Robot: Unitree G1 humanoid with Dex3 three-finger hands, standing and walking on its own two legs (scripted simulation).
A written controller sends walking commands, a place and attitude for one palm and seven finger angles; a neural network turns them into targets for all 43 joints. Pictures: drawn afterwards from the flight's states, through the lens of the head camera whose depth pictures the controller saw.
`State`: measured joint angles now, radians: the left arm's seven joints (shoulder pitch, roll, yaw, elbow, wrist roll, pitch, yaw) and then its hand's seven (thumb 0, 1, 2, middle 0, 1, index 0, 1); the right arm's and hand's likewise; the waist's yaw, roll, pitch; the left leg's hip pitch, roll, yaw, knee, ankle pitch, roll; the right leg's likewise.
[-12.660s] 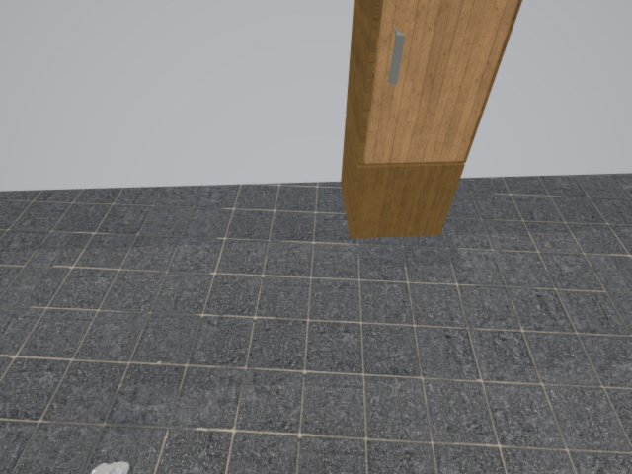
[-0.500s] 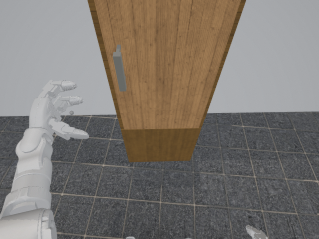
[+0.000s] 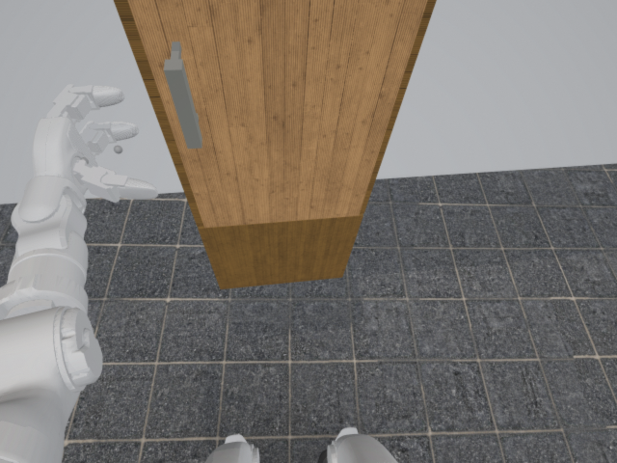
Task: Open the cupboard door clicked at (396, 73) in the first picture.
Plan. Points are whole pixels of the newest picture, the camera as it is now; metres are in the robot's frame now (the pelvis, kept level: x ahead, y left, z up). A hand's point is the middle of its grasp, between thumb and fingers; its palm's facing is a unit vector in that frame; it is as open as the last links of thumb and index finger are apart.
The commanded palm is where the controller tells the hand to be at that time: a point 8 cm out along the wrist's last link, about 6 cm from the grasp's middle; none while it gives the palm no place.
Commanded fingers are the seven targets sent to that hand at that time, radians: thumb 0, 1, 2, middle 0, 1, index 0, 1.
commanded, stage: move the hooked fingers beside the handle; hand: left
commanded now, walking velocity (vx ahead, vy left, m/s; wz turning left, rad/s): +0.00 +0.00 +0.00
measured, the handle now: (185, 98) +0.60 +0.14 +0.09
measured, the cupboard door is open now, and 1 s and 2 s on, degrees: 0 0 0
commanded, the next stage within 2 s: slide the fingers in behind the handle in 1.16 s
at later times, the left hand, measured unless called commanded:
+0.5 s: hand (139, 123) +0.54 +0.19 +0.10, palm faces +0.06 -1.00 -0.02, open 13.9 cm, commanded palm +0.50 +0.24 +0.09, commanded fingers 0.00 -0.50 0.30 -0.30 -1.20 -0.30 -1.20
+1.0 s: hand (139, 134) +0.53 +0.19 +0.09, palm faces +0.07 -1.00 -0.01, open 14.0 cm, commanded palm +0.50 +0.24 +0.09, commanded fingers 0.00 -0.50 0.30 -0.30 -1.20 -0.30 -1.20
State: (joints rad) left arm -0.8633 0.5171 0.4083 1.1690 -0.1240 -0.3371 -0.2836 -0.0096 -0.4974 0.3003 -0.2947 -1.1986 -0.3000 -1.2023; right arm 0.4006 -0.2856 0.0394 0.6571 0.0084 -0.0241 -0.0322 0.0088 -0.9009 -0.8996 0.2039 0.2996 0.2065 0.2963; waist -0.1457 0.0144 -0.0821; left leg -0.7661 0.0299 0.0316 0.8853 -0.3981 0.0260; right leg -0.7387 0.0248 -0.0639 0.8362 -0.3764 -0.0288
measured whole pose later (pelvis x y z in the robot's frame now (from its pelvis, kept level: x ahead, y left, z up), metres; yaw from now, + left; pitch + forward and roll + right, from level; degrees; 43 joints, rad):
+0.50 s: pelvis +0.02 +0.00 +0.00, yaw -2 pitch +20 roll -2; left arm -0.91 0.53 0.46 1.18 -0.06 -0.35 -0.21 -0.01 -0.49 0.30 -0.29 -1.20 -0.30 -1.20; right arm 0.47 -0.27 0.04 0.62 -0.02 0.06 0.01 0.01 -0.90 -0.90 0.20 0.30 0.21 0.30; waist -0.18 0.03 -0.11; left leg -0.81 0.05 0.05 0.90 -0.43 0.03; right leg -0.79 0.04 -0.04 0.84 -0.39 -0.02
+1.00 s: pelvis +0.01 +0.00 -0.01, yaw -1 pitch +19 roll -2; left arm -0.94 0.52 0.44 1.21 -0.05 -0.36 -0.19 -0.01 -0.50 0.30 -0.30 -1.20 -0.30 -1.20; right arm 0.40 -0.28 0.04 0.60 -0.02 0.05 0.00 0.00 -0.90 -0.90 0.20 0.30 0.21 0.30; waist -0.18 0.02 -0.10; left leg -0.83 0.04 0.03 0.93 -0.43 0.03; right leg -0.80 0.04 -0.06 0.86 -0.40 -0.03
